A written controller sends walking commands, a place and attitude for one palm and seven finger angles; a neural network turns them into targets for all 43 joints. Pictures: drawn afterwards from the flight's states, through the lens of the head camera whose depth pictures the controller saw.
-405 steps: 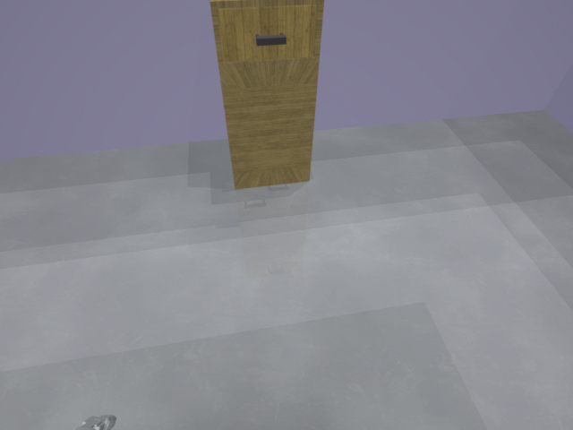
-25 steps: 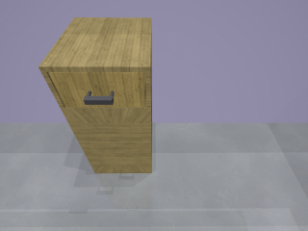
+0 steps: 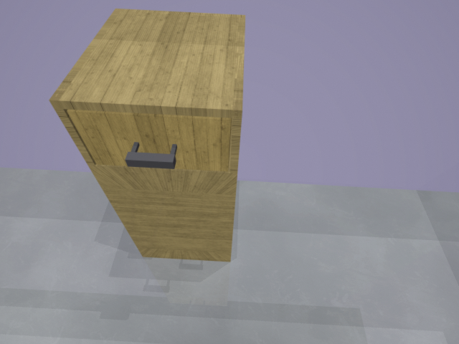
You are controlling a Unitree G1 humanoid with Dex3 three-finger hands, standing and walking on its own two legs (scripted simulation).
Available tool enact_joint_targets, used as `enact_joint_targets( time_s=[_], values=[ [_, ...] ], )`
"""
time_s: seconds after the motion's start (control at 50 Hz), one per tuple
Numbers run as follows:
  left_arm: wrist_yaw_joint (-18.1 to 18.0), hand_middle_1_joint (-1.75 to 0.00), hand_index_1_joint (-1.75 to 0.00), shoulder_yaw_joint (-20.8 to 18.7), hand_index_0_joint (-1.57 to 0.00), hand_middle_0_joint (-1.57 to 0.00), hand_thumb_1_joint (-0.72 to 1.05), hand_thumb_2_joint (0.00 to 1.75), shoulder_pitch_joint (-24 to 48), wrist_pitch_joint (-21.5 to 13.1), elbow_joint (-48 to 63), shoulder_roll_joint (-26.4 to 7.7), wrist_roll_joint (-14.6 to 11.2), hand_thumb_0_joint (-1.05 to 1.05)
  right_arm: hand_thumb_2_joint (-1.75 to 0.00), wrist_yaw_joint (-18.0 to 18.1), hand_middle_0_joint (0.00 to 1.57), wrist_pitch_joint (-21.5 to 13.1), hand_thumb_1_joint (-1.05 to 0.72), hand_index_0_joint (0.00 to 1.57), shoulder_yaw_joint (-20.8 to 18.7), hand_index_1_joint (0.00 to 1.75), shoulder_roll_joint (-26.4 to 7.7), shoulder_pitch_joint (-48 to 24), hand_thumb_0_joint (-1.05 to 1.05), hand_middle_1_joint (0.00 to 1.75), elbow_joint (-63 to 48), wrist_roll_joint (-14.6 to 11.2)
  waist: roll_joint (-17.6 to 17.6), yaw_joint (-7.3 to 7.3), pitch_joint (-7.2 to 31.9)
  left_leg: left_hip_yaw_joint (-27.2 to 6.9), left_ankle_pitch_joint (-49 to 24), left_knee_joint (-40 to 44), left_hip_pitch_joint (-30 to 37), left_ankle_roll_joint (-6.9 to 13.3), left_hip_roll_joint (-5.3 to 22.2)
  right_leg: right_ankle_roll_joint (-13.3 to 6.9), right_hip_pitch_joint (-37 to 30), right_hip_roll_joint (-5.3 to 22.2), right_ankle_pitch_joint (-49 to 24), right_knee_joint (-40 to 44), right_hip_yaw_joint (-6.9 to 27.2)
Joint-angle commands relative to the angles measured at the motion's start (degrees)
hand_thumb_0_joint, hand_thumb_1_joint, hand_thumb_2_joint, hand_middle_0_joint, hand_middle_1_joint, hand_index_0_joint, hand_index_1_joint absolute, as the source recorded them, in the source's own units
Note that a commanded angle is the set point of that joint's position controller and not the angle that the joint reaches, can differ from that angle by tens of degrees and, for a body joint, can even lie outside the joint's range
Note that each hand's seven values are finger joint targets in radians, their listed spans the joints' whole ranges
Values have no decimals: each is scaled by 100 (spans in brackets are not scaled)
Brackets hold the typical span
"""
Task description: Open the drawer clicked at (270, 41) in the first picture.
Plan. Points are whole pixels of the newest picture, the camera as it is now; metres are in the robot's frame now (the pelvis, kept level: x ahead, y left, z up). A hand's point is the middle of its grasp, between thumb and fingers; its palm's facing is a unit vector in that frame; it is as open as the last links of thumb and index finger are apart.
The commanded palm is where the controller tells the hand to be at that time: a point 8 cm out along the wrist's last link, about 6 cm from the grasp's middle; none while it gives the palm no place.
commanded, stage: come to a stop and stand still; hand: left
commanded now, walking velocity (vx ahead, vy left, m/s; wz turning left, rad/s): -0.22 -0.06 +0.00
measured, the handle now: (153, 153) +0.50 +0.21 -0.02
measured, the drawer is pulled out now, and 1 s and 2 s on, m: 0.00 0.00 0.00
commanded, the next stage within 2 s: none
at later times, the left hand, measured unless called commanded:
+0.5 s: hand out of the picture +0.07 +0.16 -0.16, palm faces +0.07 -0.97 -0.24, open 7.3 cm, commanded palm none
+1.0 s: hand out of the picture -0.01 +0.23 -0.16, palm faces +0.02 -0.97 -0.25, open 7.4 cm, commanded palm none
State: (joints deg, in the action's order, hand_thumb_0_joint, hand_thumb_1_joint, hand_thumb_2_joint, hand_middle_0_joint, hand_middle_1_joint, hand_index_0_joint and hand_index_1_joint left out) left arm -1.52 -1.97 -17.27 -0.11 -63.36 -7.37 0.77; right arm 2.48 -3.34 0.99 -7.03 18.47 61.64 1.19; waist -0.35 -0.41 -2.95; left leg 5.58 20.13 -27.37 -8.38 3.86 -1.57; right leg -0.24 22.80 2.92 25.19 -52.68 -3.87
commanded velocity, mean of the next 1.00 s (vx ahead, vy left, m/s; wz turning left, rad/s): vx -0.05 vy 0.04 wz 0.00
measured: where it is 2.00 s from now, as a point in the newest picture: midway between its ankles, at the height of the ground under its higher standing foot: outside the picture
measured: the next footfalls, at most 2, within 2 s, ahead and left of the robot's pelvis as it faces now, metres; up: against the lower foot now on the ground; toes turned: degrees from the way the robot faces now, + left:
right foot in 0.18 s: +0.10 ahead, -0.12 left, +0.00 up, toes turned +0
left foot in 0.60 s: +0.03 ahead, +0.11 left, +0.00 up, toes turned +3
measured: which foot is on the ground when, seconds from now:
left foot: down 0.00-0.20, up 0.22-0.58, down 0.60-1.00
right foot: up 0.00-0.16, down 0.18-1.00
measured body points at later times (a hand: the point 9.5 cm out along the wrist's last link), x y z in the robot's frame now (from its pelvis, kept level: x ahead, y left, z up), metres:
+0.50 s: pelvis +0.01 -0.03 +0.00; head +0.05 -0.04 +0.45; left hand +0.07 +0.21 -0.14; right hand +0.10 -0.27 -0.15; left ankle -0.01 +0.12 -0.69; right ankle +0.06 -0.12 -0.74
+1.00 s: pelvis +0.00 +0.04 +0.00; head +0.01 +0.02 +0.45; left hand -0.01 +0.28 -0.14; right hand +0.01 -0.19 -0.16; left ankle -0.01 +0.10 -0.74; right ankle +0.06 -0.11 -0.73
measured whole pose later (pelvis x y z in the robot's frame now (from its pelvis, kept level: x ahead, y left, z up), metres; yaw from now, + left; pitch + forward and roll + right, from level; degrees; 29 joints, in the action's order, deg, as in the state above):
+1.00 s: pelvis +0.00 +0.04 +0.00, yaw +0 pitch -1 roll +1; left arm -1.1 0.6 -19.4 0.8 -59.7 -10.0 0.8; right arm 0.2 0.7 0.8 -11.8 18.5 57.4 0.9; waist 2.5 0.3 -1.2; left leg 5.9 16.2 -27.2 -10.4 4.8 -3.6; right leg 1.3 17.2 3.4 10.6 -28.6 2.0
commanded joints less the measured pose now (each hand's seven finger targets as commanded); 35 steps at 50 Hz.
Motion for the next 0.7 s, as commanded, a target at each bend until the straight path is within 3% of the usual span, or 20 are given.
enact_joint_targets(
  time_s=[0.0, 0.06, 0.12, 0.14, 0.16, 0.18, 0.2, 0.22, 0.26, 0.32, 0.44, 0.5, 0.52, 0.54, 0.56, 0.58, 0.6, 0.62, 0.64, 0.68],
  values=[
    [-69, -30, -30, 20, -20, -20, 90, 90, -188, -12, 380, -216, 9, 0, -90, 104, 20, 48, -90, 20, -197, 30, -800, 399, 0, 30, -43, -54, 667, 46, 182, -795, -6842, 503, 715, 497, 1511, 39, -27, -32, -656, 1012, -69],
    [-83, -30, -30, -72, -20, -20, 90, 90, -48, 25, 600, -447, 36, 0, -90, 86, 20, 201, -90, 20, -352, 30, -956, 327, 0, 30, -120, -19, 803, 60, 192, -774, -6921, 248, 916, 440, 1598, -57, 11, -132, -700, 1276, -138],
    [-79, -30, -30, -159, -20, -20, 90, 90, -373, -35, 679, -662, 63, 0, -90, 36, 20, 283, -90, 20, -466, 30, -1010, 131, 0, 30, -237, -38, 563, 312, 357, -632, -6004, -477, 649, 201, 1407, -90, -697, -84, -1807, 2147, -99],
    [-90, -30, -30, -202, -20, -20, 90, 90, -612, -92, 654, -874, 82, 0, -90, 16, 20, 301, -90, 20, -477, 30, -937, 182, 0, 30, -298, -61, 23, 362, 622, -465, -4699, -1076, 202, -11, 1042, -207, -1348, 292, -3856, 2325, 235],
    [-122, -30, -30, -274, -20, -20, 90, 90, -737, -149, 634, -1250, 110, 0, -90, -11, 20, 301, -90, 20, -506, 30, -741, 451, 0, 30, -335, -90, -944, 286, 1039, -170, -1888, -2194, -762, -257, 330, -783, -2218, 1388, -6604, 2082, 1407],
    [-127, -30, -30, -280, -20, -20, 90, 90, -907, -132, 618, -1348, 51, 0, -90, -6, 20, 339, -90, 20, -500, 30, -562, 355, 0, 30, -420, -122, -1252, 404, 1156, -307, 1656, -3264, -1256, -365, -179, -1482, -2339, 2288, -8165, 2395, 1958],
    [-152, -30, -30, -264, -20, -20, 90, 90, -696, -101, 700, -1306, 53, 0, -90, 8, 20, 417, -90, 20, -469, 30, -447, 45, 0, 30, -451, -94, -1297, 407, 1032, -907, 1862, -3812, -1439, -358, -6, -1621, -1902, 2282, -7347, 2559, 2000],
    [-157, -30, -30, -227, -20, -20, 90, 90, -270, -69, 811, -1160, 66, 0, -90, -27, 20, 462, -90, 20, -472, 30, -454, -131, 0, 30, -465, -79, -1092, 284, 643, -916, 1538, -4219, -1723, -395, 76, -1570, -1597, 2005, -6544, 2678, 1723],
    [-149, -30, -30, -198, -20, -20, 90, 90, 44, -77, 952, -1060, 58, 0, -90, -122, 20, 555, -90, 20, -472, 30, -490, -280, 0, 30, -453, -50, -839, 135, 508, -817, 882, -4383, -1844, -521, 105, -1240, -1168, 1595, -5596, 2892, 1163],
    [-144, -30, -30, -263, -20, -20, 90, 90, 234, -80, 1103, -1165, 84, 0, -90, -189, 20, 605, -90, 20, -451, 30, -523, -294, 0, 30, -474, -27, -769, 85, 632, -625, 530, -3711, -1656, -635, 151, -1130, -1001, 1438, -4671, 3050, 921],
    [-69, -30, -30, -347, -20, -20, 90, 90, 69, -12, 1098, -1389, 134, 0, -90, -218, 20, 505, -90, 20, -387, 30, -532, -608, 0, 30, -736, -38, -845, 265, 645, -335, 501, -1979, -1337, -613, 145, -1151, -1121, 1414, -3169, 3200, 1213],
    [-55, -30, -30, -323, -20, -20, 90, 90, 177, 56, 1092, -1363, 91, 0, -90, -181, 20, 425, -90, 20, -353, 30, -504, -174, 0, 30, -661, -55, -827, 37, 620, -190, -227, -545, -335, -531, 84, -884, -564, 1180, -2133, 3043, 1118],
    [-261, -30, -30, -194, -20, -20, 90, 90, -42, -50, 1035, -1418, 81, 0, -90, -193, 20, 416, -90, 20, -517, 30, -1056, -336, 0, 30, -996, -87, 345, -31, 1181, 17, -46, -750, -200, -606, 115, -671, -1054, 1334, -2699, 2949, 1605],
    [-254, -30, -30, -179, -20, -20, 90, 90, 181, -21, 1276, -1568, 77, 0, -90, -200, 20, 391, -90, 20, -442, 30, -665, -315, 0, 30, -1199, -55, 443, -98, 1064, -180, 25, -288, -352, -486, 158, -669, -832, 1173, -1460, 2710, 1391],
    [-223, -30, -30, -120, -20, -20, 90, 90, 307, -5, 1294, -1369, 49, 0, -90, -195, 20, 362, -90, 20, -385, 30, -761, -163, 0, 30, -1220, -46, 452, -157, 741, -303, -74, 86, -370, -382, 384, -527, -491, 909, -750, 2585, 1055],
    [-191, -30, -30, -47, -20, -20, 90, 90, 285, 39, 1296, -1102, 25, 0, -90, -214, 20, 346, -90, 20, -370, 30, -919, -25, 0, 30, -1266, 8, 799, -132, 355, -821, -148, 482, -605, -166, 887, -329, -189, 396, -270, 2268, 576],
    [-146, -30, -30, -16, -20, -20, 90, 90, 227, 78, 1318, -964, 25, 0, -90, -214, 20, 373, -90, 20, -366, 30, -1118, -220, 0, 30, -1370, 45, 804, 2, -47, -1192, 280, 809, -1324, 20, 1208, -201, -300, 107, -281, 2153, 176],
    [-98, -30, -30, 33, -20, -20, 90, 90, 287, 132, 1294, -953, 70, 0, -90, -225, 20, 361, -90, 20, -358, 30, -1136, -448, 0, 30, -1463, 24, 1295, 33, -334, -1482, 704, 1271, -1719, 51, 1171, -139, -465, -42, -447, 1872, 34],
    [-61, -30, -30, 57, -20, -20, 90, 90, 180, 152, 1239, -934, 81, 0, -90, -211, 20, 360, -90, 20, -339, 30, -1180, -604, 0, 30, -1505, 11, 1154, 106, -594, -1531, 1073, 1456, -2015, 90, 1204, -122, -556, -76, -580, 1761, 26],
    [-8, -30, -30, 99, -20, -20, 90, 90, -63, 128, 1113, -912, 78, 0, -90, -205, 20, 339, -90, 20, -292, 30, -1180, -589, 0, 30, -1480, 7, 782, 198, -508, -1337, 1135, 1441, -1977, 72, 1048, -140, -808, -50, -911, 1905, 126]
  ],
)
